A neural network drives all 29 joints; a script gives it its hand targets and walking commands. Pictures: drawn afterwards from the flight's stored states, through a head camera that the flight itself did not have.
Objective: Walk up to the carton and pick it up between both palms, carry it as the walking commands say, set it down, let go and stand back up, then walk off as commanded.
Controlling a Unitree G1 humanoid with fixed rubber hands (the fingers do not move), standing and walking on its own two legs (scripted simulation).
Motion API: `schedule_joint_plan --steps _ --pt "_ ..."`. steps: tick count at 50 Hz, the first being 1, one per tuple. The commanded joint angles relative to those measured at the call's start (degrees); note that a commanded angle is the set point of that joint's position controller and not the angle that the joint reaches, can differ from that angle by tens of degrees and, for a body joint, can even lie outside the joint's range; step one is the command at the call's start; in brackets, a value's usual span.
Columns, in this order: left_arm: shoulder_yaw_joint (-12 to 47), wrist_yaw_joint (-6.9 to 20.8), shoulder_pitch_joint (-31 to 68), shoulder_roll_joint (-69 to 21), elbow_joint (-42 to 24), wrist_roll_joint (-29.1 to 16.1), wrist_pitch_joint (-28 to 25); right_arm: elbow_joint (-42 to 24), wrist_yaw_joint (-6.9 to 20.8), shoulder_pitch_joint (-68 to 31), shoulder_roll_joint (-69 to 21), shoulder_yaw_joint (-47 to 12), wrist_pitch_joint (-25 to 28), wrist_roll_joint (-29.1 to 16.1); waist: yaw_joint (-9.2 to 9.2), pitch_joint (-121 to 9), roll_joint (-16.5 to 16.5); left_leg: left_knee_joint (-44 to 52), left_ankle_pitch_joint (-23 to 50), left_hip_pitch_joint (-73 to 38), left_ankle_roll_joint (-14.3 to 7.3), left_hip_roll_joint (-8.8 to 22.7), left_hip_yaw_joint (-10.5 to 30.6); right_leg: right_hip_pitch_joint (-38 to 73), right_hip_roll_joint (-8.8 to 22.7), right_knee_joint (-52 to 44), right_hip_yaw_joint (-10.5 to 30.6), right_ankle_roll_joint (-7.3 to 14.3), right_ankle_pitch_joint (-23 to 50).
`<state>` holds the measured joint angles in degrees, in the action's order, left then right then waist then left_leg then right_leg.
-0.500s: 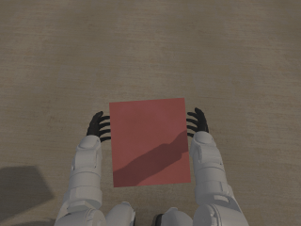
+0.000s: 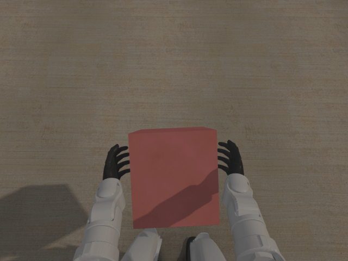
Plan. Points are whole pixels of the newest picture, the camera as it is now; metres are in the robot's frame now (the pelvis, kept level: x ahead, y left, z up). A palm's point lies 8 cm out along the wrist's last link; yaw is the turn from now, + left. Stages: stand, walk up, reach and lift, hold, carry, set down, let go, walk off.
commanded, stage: set down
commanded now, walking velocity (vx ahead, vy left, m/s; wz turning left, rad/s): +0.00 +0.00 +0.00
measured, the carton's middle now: (173, 169) +0.35 +0.04 -0.19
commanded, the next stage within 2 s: none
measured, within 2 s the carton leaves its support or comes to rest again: neither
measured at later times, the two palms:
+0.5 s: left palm (124, 176) +0.31 +0.18 -0.16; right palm (228, 170) +0.36 -0.11 -0.15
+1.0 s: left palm (127, 177) +0.32 +0.19 -0.25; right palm (218, 171) +0.38 -0.10 -0.25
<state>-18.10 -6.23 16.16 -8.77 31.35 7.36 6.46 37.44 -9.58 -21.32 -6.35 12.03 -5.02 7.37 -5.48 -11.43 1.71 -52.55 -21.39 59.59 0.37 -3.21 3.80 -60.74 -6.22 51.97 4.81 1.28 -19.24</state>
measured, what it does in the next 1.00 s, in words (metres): lowers itself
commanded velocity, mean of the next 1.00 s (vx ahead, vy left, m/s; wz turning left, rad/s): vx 0.00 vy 0.00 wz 0.00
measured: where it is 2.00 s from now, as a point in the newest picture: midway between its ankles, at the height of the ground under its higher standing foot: outside the picture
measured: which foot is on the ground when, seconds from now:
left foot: down 0.00-1.00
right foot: down 0.00-1.00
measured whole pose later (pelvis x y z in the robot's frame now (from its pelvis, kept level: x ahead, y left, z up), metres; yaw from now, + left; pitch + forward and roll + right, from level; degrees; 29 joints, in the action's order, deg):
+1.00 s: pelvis -0.07 -0.01 -0.17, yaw +2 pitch +36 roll +3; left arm -23.6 -8.5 41.2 -4.1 34.5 5.7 13.1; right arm 47.0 -13.4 -50.1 0.6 12.0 -10.5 5.1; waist -4.5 -6.2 2.4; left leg -93.2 -30.3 99.5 2.2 -5.2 1.5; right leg -101.9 -7.1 94.1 2.8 1.2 -28.3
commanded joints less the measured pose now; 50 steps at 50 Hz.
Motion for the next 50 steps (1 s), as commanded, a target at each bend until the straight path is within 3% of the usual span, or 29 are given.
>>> schedule_joint_plan --steps 1,2,3,4,5,6,7,8,12,15,16,17,18,21,22,23,26,27,28,29,30,31,34,37,39,40,41,43,50 --pt "32.0 12.1 31.7 -43.1 -4.6 -3.3 -4.5 -4.0 14.6 -26.9 -49.0 -32.9 4.0 -1.6 -0.86 -43.2 0.7 -3.4 35.3 -15.4 1.3 -3.0 2.1 22.3 -1.4 3.1 4.9 -2.1 32.2" --pt "32.7 12.2 33.9 -43.5 -6.3 -3.6 -4.3 -1.7 14.5 -24.6 -46.5 -30.3 3.2 -0.9 -1.73 -47.6 -3.3 -4.1 35.1 -15.6 1.9 -4.0 1.2 19.9 -1.8 5.2 3.8 -2.2 30.2" --pt "30.8 11.8 37.5 -38.7 -6.4 -4.2 -4.6 5.2 14.2 -21.4 -46.2 -26.3 1.4 1.5 2.25 -40.5 2.5 -1.9 28.3 -15.2 0.3 -3.3 1.4 15.4 -2.7 5.5 0.8 -2.5 22.4" --pt "29.9 11.0 38.7 -43.3 -4.7 -3.8 -2.8 2.8 15.9 -30.6 -44.3 -26.5 2.1 1.0 -1.63 -40.0 -2.1 -2.6 23.6 -16.8 2.1 -3.7 1.6 7.7 -3.2 6.0 0.8 -0.4 11.1" --pt "28.8 11.2 37.6 -43.9 -1.0 -3.8 -2.2 3.1 15.3 -31.5 -41.4 -22.6 1.2 3.9 3.74 -36.3 1.7 -3.9 16.0 -14.1 1.4 -3.7 1.5 9.1 -2.7 6.2 1.1 -0.3 9.4" --pt "29.5 11.4 42.5 -43.6 -1.6 -3.4 -1.8 0.8 15.5 -37.7 -46.2 -25.9 0.7 0.5 -0.83 -35.5 0.0 -4.1 9.5 -10.2 1.7 -4.5 0.5 13.0 -2.1 4.8 2.2 0.2 5.2" --pt "29.9 11.5 42.9 -45.5 -1.0 -4.8 -0.8 2.4 16.0 -36.0 -44.1 -24.7 0.5 0.2 2.6 -36.1 0.5 -5.5 11.4 -11.4 1.6 -4.8 -0.1 10.3 -3.1 7.4 0.7 -0.3 5.8" --pt "31.2 12.1 44.7 -46.5 -2.6 -5.6 -0.7 -1.9 15.8 -43.2 -48.7 -28.4 0.2 -2.1 -1.1 -40.2 3.0 -5.8 9.2 -11.3 0.8 -4.7 0.9 12.7 -2.1 7.5 1.3 -0.4 3.4" --pt "32.2 10.6 57.2 -45.9 -5.6 -5.1 0.8 7.8 16.9 -42.6 -48.2 -22.4 -1.8 -1.6 3.79 -39.9 0.9 -7.7 -0.5 -15.3 2.3 -3.4 4.9 0.3 -2.8 12.7 -0.8 0.3 -5.3" --pt "30.4 9.9 57.1 -48.5 -2.1 -5.0 2.4 3.9 18.2 -54.0 -48.0 -23.0 -1.9 -3.7 -0.87 -41.7 -0.1 -9.8 -4.9 -10.4 2.9 -3.0 3.9 -1.1 -2.4 16.6 -1.0 0.7 -6.6" --pt "34.5 8.9 62.6 -49.8 -5.1 -6.9 2.2 5.0 17.4 -48.6 -43.9 -19.8 -1.4 -1.4 6.99 -46.5 -2.4 -12.4 -1.9 -11.3 3.4 -3.7 3.7 -1.4 -3.1 17.5 -1.2 1.1 -2.8" --pt "31.5 8.5 59.2 -47.8 -5.3 -4.7 1.7 6.2 17.0 -47.6 -50.2 -23.4 -2.3 -3.3 -1.54 -47.2 -1.6 -13.5 2.4 -10.8 2.7 -4.1 2.5 1.8 -2.6 17.8 0.3 0.8 -1.2" --pt "33.6 8.8 57.8 -51.1 -3.3 -6.5 2.5 -0.2 16.5 -50.9 -49.5 -26.5 -1.8 -5.9 2.57 -49.4 -1.5 -16.0 1.7 -9.6 2.9 -4.7 0.1 4.7 -3.1 17.5 -0.7 0.4 -2.2" --pt "29.2 9.4 59.6 -46.7 -3.4 -3.5 2.3 1.9 16.2 -56.8 -53.0 -28.6 -2.4 -6.8 -5.36 -46.1 2.5 -19.0 6.1 -3.9 1.9 -4.7 -3.2 3.3 -2.8 18.4 0.8 -0.4 -1.3" --pt "31.0 9.9 60.3 -50.2 -0.6 -5.1 3.4 3.3 15.9 -52.9 -51.9 -26.4 -3.1 -6.2 2.04 -48.6 2.2 -18.4 3.3 -3.1 1.0 -4.9 -3.5 5.0 -3.3 18.4 -0.4 -0.6 -1.8" --pt "29.9 10.3 59.9 -48.9 -0.9 -4.7 3.2 1.1 16.0 -56.2 -52.8 -28.5 -3.0 -7.8 -3.73 -45.2 2.8 -19.7 6.3 -0.8 1.2 -5.1 -4.7 3.2 -2.8 18.7 0.2 -1.2 -1.1" --pt "25.0 11.9 57.5 -47.1 2.2 -2.6 4.8 6.5 16.2 -56.8 -55.6 -26.6 -4.5 -6.3 -5.64 -45.0 5.0 -19.2 3.6 -0.3 0.2 -6.1 -5.5 0.8 -3.1 19.8 -1.0 -1.8 -4.8" --pt "26.9 12.9 61.1 -49.3 3.5 -3.5 5.2 12.3 15.0 -48.0 -54.3 -21.8 -6.0 -2.2 3.68 -39.8 5.4 -20.0 1.3 2.2 0.4 -5.6 -5.0 1.0 -3.0 17.0 -0.4 -1.8 -5.1" --pt "22.8 12.6 55.0 -46.2 7.1 0.1 5.7 10.3 15.7 -51.4 -53.2 -21.2 -5.0 -3.0 -5.83 -40.5 2.4 -19.8 3.4 3.5 0.0 -6.5 -5.3 -3.0 -3.2 20.8 -1.1 -2.1 -2.6" --pt "29.7 12.7 65.0 -48.1 -8.1 -6.9 3.2 6.6 15.7 -50.4 -54.9 -22.9 -4.5 -5.4 -0.5 -47.6 5.7 -21.6 7.7 2.3 0.9 -5.9 -4.3 4.1 -3.6 20.6 -2.0 -1.9 0.6" --pt "24.6 13.0 64.9 -44.8 -1.5 -2.7 4.1 13.2 15.8 -51.0 -55.1 -20.8 -4.9 -2.9 -4.79 -40.8 5.1 -20.7 4.8 6.5 0.8 -5.6 -5.0 0.7 -3.0 19.0 -0.3 -1.6 -2.5" --pt "26.4 14.1 61.9 -48.3 -1.1 -4.3 3.7 8.5 14.5 -51.6 -53.7 -23.0 -4.3 -2.5 -0.96 -42.7 6.1 -22.8 8.2 9.6 1.1 -5.7 -5.3 4.6 -3.0 19.0 0.6 -2.0 3.7" --pt "27.9 14.0 60.1 -45.0 0.4 -4.4 3.5 4.3 14.1 -55.9 -48.1 -23.2 -1.8 -4.3 -1.49 -47.7 -1.8 -24.8 12.8 7.0 1.9 -5.8 -4.8 -1.7 -3.8 25.7 -1.1 -1.7 8.0" --pt "31.9 12.9 61.4 -45.2 -5.5 -9.8 0.2 -3.3 11.4 -57.4 -50.0 -29.0 0.3 -6.7 1.17 -61.5 4.2 -29.3 19.0 8.4 2.0 -6.3 -4.3 7.3 -4.0 28.5 -0.4 -2.3 17.6" --pt "28.1 12.8 62.6 -41.9 -4.3 -7.2 0.9 -0.2 11.8 -57.2 -50.7 -28.0 -0.3 -6.2 -2.98 -56.7 3.0 -30.1 14.7 11.7 1.9 -6.3 -5.1 1.5 -3.7 29.3 0.7 -2.2 12.2" --pt "29.1 13.4 69.2 -40.8 -5.1 -8.1 0.7 3.0 11.3 -53.5 -49.8 -23.6 -1.2 -5.6 2.74 -52.7 2.2 -28.6 10.9 11.3 0.3 -6.1 -4.7 0.3 -4.2 28.4 -0.1 -2.2 8.2" --pt "27.7 12.9 63.9 -42.1 -3.2 -6.9 1.5 2.0 11.9 -58.4 -49.1 -28.5 -1.1 -6.2 -4.51 -51.6 1.0 -29.5 10.9 13.5 1.9 -5.8 -4.9 -1.9 -3.3 28.6 1.6 -1.3 6.9" --pt "27.4 13.0 64.9 -43.0 -0.1 -5.7 3.3 9.1 11.9 -51.7 -48.1 -24.3 -3.0 -3.8 -0.24 -48.2 2.1 -29.5 8.4 14.6 2.3 -6.1 -4.7 -5.7 -4.0 29.0 -0.8 -1.3 4.3" --pt "30.9 12.9 69.8 -41.3 -9.1 -10.1 2.9 -4.8 11.2 -63.8 -52.0 -32.1 -2.8 -11.3 -4.12 -68.3 4.4 -34.7 13.3 11.3 1.7 -6.7 -6.9 0.3 -4.1 35.4 -2.6 -3.1 10.6"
